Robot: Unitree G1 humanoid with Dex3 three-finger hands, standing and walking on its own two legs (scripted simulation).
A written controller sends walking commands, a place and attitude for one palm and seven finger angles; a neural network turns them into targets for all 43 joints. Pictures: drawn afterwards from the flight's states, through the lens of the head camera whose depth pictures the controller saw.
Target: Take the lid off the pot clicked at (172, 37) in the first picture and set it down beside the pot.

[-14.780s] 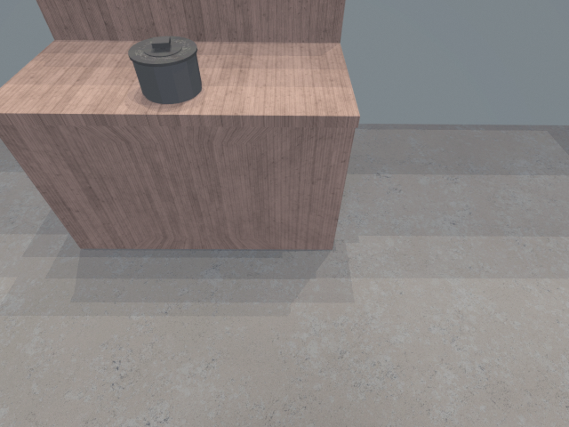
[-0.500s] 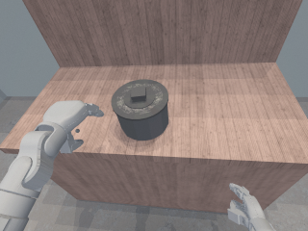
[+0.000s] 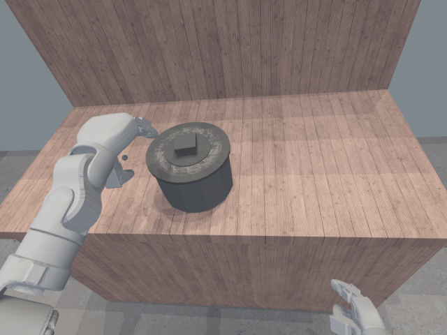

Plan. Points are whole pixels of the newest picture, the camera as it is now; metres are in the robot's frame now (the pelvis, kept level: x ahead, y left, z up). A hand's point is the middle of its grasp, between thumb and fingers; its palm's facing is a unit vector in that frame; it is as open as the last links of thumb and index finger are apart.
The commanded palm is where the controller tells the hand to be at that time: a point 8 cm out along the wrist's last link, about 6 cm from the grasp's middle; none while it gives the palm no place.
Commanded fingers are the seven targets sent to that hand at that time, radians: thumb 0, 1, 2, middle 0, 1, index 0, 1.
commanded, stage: move the open hand above the knob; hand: left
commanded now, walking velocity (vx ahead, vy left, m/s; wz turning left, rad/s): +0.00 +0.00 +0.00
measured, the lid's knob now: (185, 142) +0.49 +0.13 +0.07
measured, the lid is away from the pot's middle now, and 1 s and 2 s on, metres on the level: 0.00 0.00 0.00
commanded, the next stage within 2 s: lower the open fingers around the knob in 1.78 s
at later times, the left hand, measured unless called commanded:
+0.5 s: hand (164, 147) +0.40 +0.14 +0.15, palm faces -0.17 +0.02 -0.98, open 10.2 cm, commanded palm +0.39 +0.15 +0.20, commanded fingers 0.00 -0.31 1.43 -0.82 -0.08 -0.82 -0.08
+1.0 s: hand (181, 131) +0.46 +0.12 +0.13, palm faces -0.27 -0.01 -0.96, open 10.2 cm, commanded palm +0.45 +0.12 +0.20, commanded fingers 0.00 -0.31 1.43 -0.82 -0.08 -0.82 -0.08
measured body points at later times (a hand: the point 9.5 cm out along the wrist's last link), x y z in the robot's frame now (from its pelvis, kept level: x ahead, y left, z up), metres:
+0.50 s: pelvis +0.01 -0.02 +0.00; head +0.03 -0.07 +0.44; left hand +0.40 +0.13 +0.20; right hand +0.19 -0.25 -0.12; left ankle +0.01 +0.09 -0.74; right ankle -0.02 -0.12 -0.74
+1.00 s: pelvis +0.01 -0.01 +0.00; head +0.04 -0.05 +0.44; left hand +0.47 +0.11 +0.19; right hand +0.13 -0.26 -0.14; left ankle +0.01 +0.09 -0.74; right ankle -0.02 -0.12 -0.74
